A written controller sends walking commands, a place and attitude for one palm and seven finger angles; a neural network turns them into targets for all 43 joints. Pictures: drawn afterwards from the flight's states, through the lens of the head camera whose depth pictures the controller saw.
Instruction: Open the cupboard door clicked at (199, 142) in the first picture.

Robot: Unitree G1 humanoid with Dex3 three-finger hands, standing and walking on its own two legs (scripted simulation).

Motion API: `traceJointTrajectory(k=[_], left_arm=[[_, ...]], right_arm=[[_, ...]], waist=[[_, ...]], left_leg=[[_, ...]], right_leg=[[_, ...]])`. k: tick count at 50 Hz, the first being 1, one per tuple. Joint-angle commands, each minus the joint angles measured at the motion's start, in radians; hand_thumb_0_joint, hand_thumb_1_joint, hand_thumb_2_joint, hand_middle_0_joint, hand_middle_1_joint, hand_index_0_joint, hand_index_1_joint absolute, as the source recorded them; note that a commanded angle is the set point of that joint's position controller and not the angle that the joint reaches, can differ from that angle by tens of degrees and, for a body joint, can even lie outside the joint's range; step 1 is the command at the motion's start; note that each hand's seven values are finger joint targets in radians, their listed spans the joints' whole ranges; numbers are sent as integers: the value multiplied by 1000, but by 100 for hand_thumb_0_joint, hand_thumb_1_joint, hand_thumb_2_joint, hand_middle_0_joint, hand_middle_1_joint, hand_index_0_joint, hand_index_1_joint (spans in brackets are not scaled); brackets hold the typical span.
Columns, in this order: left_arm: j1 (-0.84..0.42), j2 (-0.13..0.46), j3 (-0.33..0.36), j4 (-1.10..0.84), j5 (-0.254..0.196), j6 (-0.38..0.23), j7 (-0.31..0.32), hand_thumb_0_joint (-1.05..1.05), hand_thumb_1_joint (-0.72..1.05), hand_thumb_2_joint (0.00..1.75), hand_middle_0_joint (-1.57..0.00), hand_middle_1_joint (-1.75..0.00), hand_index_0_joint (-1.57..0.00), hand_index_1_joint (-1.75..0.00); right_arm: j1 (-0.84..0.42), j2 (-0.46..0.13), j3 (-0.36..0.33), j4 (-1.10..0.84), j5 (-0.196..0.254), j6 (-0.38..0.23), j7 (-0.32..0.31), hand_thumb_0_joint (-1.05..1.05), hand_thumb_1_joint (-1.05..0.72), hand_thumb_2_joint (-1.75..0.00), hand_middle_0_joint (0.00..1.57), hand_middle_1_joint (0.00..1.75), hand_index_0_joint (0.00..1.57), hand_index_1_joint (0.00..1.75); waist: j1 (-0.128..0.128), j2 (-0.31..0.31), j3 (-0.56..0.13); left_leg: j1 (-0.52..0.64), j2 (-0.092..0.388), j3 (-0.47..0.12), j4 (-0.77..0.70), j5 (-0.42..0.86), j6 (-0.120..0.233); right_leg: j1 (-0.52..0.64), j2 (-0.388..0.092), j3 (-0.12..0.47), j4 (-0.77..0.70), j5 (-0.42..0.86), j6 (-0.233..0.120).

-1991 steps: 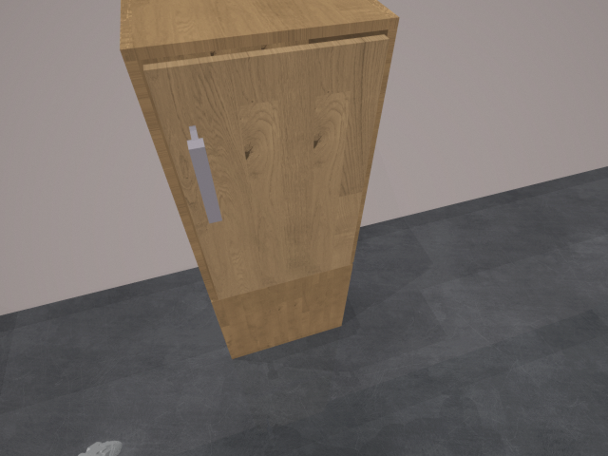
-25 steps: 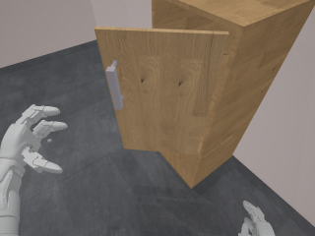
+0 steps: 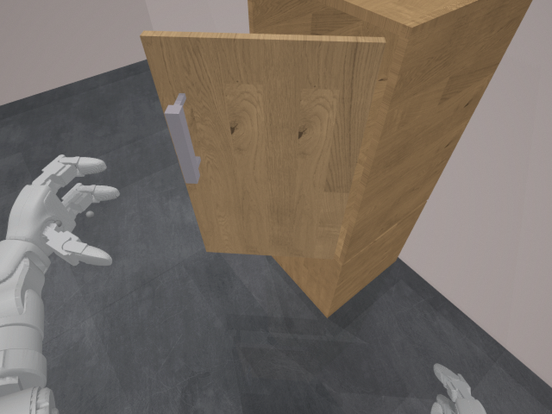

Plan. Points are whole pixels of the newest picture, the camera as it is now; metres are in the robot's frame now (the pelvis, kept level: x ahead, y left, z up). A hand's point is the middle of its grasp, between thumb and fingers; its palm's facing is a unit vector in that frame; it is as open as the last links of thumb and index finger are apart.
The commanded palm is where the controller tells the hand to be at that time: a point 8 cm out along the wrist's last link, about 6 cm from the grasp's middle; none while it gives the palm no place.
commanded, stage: move the hooked fingers beside the handle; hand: left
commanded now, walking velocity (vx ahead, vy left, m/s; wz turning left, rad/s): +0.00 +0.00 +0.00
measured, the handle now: (187, 140) +0.54 +0.19 +0.09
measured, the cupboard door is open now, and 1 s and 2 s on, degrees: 48 48 48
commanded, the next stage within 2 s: none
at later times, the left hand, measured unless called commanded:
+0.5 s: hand (113, 182) +0.42 +0.27 +0.11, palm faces -0.01 -1.00 -0.01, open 14.0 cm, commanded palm +0.39 +0.31 +0.11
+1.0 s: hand (135, 160) +0.46 +0.25 +0.11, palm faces -0.03 -1.00 +0.00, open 14.0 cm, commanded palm +0.45 +0.30 +0.10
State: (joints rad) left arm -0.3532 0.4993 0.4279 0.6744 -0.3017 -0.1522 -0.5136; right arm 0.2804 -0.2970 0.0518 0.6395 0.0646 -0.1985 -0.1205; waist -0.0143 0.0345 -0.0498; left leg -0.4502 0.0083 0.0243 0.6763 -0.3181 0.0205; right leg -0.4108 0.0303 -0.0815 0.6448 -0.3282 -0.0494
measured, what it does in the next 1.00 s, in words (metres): stands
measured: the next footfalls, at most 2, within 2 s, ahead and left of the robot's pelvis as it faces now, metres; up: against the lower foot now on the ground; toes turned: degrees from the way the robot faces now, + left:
none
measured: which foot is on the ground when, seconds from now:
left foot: down 0.00-1.00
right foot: down 0.00-1.00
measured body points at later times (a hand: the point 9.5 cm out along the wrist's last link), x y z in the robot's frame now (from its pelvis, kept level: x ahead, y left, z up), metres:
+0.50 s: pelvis +0.01 +0.02 +0.00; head +0.06 +0.03 +0.45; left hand +0.41 +0.32 +0.11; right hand +0.09 -0.25 -0.10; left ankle +0.02 +0.11 -0.72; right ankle +0.00 -0.09 -0.72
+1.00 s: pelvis +0.01 +0.03 -0.01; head +0.08 +0.04 +0.44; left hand +0.46 +0.31 +0.11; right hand +0.06 -0.24 -0.12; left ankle +0.02 +0.11 -0.72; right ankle +0.00 -0.09 -0.72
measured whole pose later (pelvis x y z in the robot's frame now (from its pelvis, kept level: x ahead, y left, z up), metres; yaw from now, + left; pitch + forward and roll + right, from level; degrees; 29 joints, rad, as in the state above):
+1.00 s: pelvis +0.01 +0.03 -0.01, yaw -1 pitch +12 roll -2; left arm -0.78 0.53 0.38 1.08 -0.18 -0.27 -0.39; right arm 0.37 -0.29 0.05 0.65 0.03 -0.03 -0.07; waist -0.09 0.01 -0.07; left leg -0.60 0.00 0.05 0.75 -0.35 0.06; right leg -0.55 0.02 -0.06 0.69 -0.34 -0.01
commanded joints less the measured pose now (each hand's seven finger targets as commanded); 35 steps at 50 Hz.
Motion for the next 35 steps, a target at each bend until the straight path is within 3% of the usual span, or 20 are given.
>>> traceJointTrajectory(k=[1,4,6,7,8,10,11,13,15,17,21,22,24,25,26,29,32,34,35], left_arm=[[-370,303,71,-178,-13,-83,12,0,-50,30,-30,-120,-30,-120],[-327,322,100,-134,-13,-86,26,0,-50,30,-30,-120,-30,-120],[-379,334,100,-112,2,-89,34,0,-50,30,-30,-120,-30,-120],[-407,311,75,-113,7,-94,35,0,-50,30,-30,-120,-30,-120],[-429,298,59,-123,13,-98,38,0,-50,30,-30,-120,-30,-120],[-451,306,67,-146,14,-112,48,0,-50,30,-30,-120,-30,-120],[-447,300,65,-155,14,-117,50,0,-50,30,-30,-120,-30,-120],[-429,313,88,-141,12,-121,57,0,-50,30,-30,-120,-30,-120],[-435,313,86,-93,15,-111,57,0,-50,30,-30,-120,-30,-120],[-479,289,50,-51,26,-102,58,0,-50,30,-30,-120,-30,-120],[-537,318,63,-64,40,-122,68,0,-50,30,-30,-120,-30,-120],[-573,286,29,-68,42,-129,69,0,-50,30,-30,-120,-30,-120],[-598,277,20,-62,38,-141,72,0,-50,30,-30,-120,-30,-120],[-574,285,41,-50,39,-143,76,0,-50,30,-30,-120,-30,-120],[-566,250,10,-40,41,-137,75,0,-50,30,-30,-120,-30,-120],[-587,283,33,23,49,-122,84,0,-50,30,-30,-120,-30,-120],[-607,272,19,-3,59,-131,89,0,-50,30,-30,-120,-30,-120],[-655,264,7,0,56,-141,95,0,-50,30,-30,-120,-30,-120],[-668,293,34,18,61,-147,100,0,-50,30,-30,-120,-30,-120]], right_arm=[[-10,-136,-56,-133,2,-35,1,0,-90,-90,20,30,20,30],[9,-141,-60,-137,0,-19,8,0,-90,-90,20,30,20,30],[20,-144,-62,-134,1,-8,9,0,-90,-90,20,30,20,30],[23,-141,-62,-135,2,-6,10,0,-90,-90,20,30,20,30],[29,-141,-63,-136,0,-4,10,0,-90,-90,20,30,20,30],[47,-143,-70,-135,-3,3,11,0,-90,-90,20,30,20,30],[50,-141,-71,-132,-3,5,12,0,-90,-90,20,30,20,30],[61,-143,-73,-125,-6,12,14,0,-90,-90,20,30,20,30],[71,-147,-70,-121,-6,25,17,0,-90,-90,20,30,20,30],[71,-147,-68,-118,-4,34,17,0,-90,-90,20,30,20,30],[90,-151,-72,-120,-10,49,21,0,-90,-90,20,30,20,30],[90,-147,-69,-116,-9,52,22,0,-90,-90,20,30,20,30],[105,-150,-74,-110,-13,59,24,0,-90,-90,20,30,20,30],[110,-151,-76,-110,-14,62,27,0,-90,-90,20,30,20,30],[109,-148,-74,-113,-13,65,30,0,-90,-90,20,30,20,30],[121,-154,-75,-102,-15,84,35,0,-90,-90,20,30,20,30],[119,-151,-76,-112,-16,96,41,0,-90,-90,20,30,20,30],[126,-153,-76,-110,-17,105,42,0,-90,-90,20,30,20,30],[131,-155,-78,-103,-18,109,42,0,-90,-90,20,30,20,30]], waist=[[-7,44,-270],[2,-18,-265],[-10,10,-252],[-15,37,-251],[-20,60,-263],[-21,33,-319],[-20,72,-333],[-16,54,-341],[-23,19,-294],[-37,28,-258],[-32,67,-332],[-48,90,-325],[-52,48,-347],[-38,59,-371],[-42,83,-368],[-48,35,-320],[-43,81,-357],[-59,46,-348],[-57,38,-352]], left_leg=[[121,-12,-36,-69,181,23],[98,-7,-33,-66,194,25],[88,-7,-31,-70,186,24],[102,-8,-34,-71,183,23],[122,-6,-39,-72,191,22],[152,-4,-41,-67,228,25],[173,-4,-39,-64,251,23],[182,1,-44,-63,289,20],[148,2,-43,-66,284,22],[134,2,-45,-72,236,20],[183,5,-55,-61,290,14],[202,8,-60,-58,305,10],[225,17,-70,-48,351,8],[238,16,-72,-47,377,4],[250,17,-74,-46,402,0],[202,18,-70,-38,389,4],[226,19,-76,-38,412,-6],[225,24,-78,-29,419,-2],[222,24,-81,-31,413,-3]], right_leg=[[76,-34,95,-90,233,32],[88,-30,92,-85,253,34],[66,-27,90,-81,248,35],[47,-24,85,-79,237,32],[32,-21,77,-75,233,28],[55,-14,78,-69,264,29],[52,-13,76,-67,282,26],[56,-11,70,-62,314,25],[43,-9,67,-64,319,27],[3,-9,61,-68,267,27],[7,-5,61,-54,284,19],[-19,-4,56,-53,281,19],[-23,0,50,-46,295,17],[-20,1,51,-42,306,19],[-34,0,49,-40,310,19],[-40,0,46,-39,315,18],[-49,-1,47,-33,309,19],[-62,3,44,-32,309,19],[-58,6,45,-31,308,19]])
